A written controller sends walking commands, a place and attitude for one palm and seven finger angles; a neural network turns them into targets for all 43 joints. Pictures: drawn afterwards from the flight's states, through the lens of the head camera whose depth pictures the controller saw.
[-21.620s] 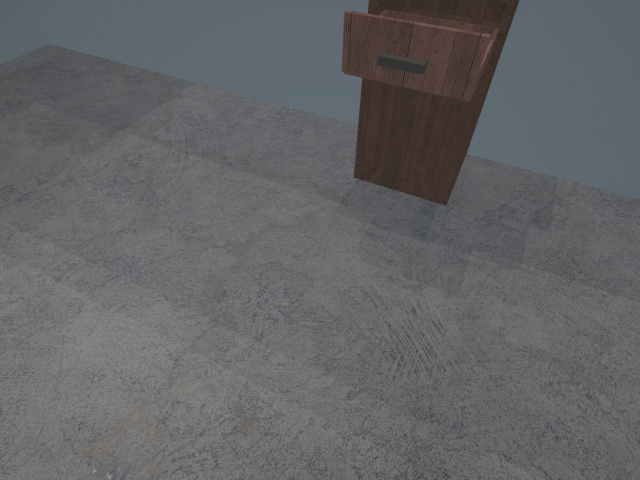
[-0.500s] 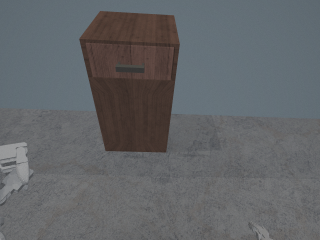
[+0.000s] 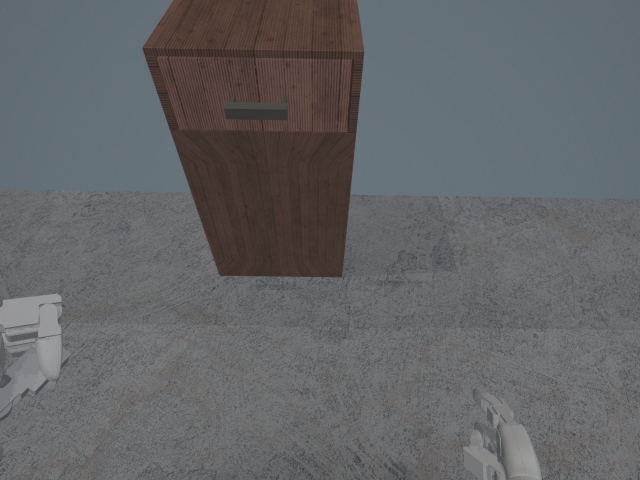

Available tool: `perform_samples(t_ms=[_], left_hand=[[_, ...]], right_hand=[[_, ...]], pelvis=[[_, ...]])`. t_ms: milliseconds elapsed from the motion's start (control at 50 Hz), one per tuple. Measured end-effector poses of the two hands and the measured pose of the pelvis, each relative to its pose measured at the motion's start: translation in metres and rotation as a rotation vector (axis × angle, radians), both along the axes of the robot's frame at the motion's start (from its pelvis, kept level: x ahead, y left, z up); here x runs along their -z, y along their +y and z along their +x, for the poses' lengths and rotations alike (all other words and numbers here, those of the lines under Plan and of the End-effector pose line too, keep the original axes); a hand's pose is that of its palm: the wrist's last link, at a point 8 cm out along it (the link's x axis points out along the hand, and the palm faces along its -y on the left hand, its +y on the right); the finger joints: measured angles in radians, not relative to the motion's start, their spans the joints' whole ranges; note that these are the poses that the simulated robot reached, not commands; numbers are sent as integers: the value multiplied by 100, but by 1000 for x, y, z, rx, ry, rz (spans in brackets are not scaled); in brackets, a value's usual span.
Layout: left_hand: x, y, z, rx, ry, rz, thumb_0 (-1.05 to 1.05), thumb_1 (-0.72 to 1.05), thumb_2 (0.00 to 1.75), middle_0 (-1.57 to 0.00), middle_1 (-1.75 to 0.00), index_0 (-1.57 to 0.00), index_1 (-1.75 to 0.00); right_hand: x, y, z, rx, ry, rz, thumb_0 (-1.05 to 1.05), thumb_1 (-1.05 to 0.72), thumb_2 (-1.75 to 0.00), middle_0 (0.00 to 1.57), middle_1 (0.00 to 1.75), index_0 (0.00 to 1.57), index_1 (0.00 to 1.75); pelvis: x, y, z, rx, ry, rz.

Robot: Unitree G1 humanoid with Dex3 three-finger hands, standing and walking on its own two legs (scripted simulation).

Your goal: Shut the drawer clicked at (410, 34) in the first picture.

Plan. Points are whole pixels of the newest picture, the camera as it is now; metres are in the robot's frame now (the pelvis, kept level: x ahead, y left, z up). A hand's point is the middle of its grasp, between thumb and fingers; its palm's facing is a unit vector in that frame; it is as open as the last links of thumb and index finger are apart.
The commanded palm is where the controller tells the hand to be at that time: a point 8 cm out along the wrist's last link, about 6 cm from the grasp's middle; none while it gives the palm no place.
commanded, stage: stop stepping back and stand still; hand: left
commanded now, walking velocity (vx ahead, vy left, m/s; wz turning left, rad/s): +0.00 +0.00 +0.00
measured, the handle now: (257, 105) +0.86 +0.19 -0.02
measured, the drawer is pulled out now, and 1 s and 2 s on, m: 0.00 0.00 0.00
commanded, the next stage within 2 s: let the arm hang, fingers relaxed in 0.04 s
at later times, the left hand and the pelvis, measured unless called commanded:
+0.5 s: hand out of the picture -0.01 +0.20 -0.18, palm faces +0.06 -0.97 -0.22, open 3.4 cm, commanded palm none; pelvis -0.03 +0.01 +0.00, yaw +3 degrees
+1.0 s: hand out of the picture -0.03 +0.19 -0.17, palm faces +0.05 -0.98 -0.21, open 7.2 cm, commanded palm none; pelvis -0.03 +0.01 +0.01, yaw +2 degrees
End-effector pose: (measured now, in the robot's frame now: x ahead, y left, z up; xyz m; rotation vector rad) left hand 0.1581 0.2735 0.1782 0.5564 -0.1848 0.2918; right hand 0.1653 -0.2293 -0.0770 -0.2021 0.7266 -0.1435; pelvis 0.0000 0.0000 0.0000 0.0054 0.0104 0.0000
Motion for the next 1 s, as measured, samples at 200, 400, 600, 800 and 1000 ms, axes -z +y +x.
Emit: perform_samples(t_ms=[200, 400, 600, 800, 1000], left_hand=[[49, 16, 0, -7, 201, -23, 1, 89, 90, -139, -159, -140, -159], [298, -16, -102, -207, 1218, -455, 2, 91, 90, -116, -136, -117, -137], [316, -15, -229, -410, 1554, -543, 2, 91, 90, -79, -98, -79, -98], [307, -14, -244, -451, 1590, -525, 1, 91, 90, -41, -54, -41, -54], [314, -34, -192, -349, 1473, -549, 1, 91, 90, -23, -33, -23, -34]], right_hand=[[7, -2, 6, -68, 1, 12, 1, -91, -90, 20, 30, 20, 30], [44, -13, -85, -25, 353, -29, 1, -91, -90, 20, 30, 20, 30], [57, 4, -203, 46, 741, 4, 1, -91, -90, 20, 30, 20, 30], [69, 26, -223, 70, 774, 79, 1, -91, -90, 20, 30, 20, 30], [71, 29, -197, 67, 687, 91, 1, -91, -90, 20, 30, 20, 30]], pelvis=[[3, 8, -9, -21, 22, -10], [6, 11, -26, -38, -20, -3], [-4, 10, -33, -48, -20, -20], [-5, 14, -34, -39, -33, -11], [-5, 12, -32, -33, -37, -6]])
